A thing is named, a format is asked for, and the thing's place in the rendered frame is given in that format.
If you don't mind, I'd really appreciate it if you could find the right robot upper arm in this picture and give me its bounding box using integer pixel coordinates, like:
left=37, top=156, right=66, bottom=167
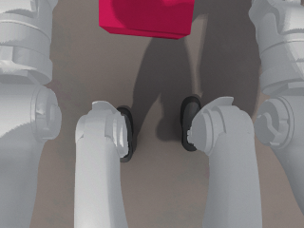
left=254, top=96, right=304, bottom=216

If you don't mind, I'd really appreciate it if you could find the robot left thigh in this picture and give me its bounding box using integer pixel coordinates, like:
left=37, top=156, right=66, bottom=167
left=74, top=109, right=128, bottom=228

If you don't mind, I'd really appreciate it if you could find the right robot forearm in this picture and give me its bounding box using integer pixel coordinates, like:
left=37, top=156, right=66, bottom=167
left=248, top=0, right=304, bottom=98

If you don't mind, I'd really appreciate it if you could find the left robot upper arm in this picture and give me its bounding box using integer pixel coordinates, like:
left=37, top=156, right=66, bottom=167
left=0, top=84, right=62, bottom=228

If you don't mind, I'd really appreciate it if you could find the robot right thigh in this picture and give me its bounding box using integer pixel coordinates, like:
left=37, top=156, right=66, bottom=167
left=197, top=105, right=262, bottom=228

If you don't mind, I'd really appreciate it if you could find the carton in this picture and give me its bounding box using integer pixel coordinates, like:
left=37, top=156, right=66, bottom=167
left=99, top=0, right=195, bottom=40

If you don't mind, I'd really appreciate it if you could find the left robot forearm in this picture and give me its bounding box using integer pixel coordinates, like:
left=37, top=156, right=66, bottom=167
left=0, top=0, right=58, bottom=86

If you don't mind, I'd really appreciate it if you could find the robot thigh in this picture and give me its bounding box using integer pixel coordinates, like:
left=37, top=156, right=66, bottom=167
left=74, top=109, right=128, bottom=228
left=197, top=105, right=262, bottom=228

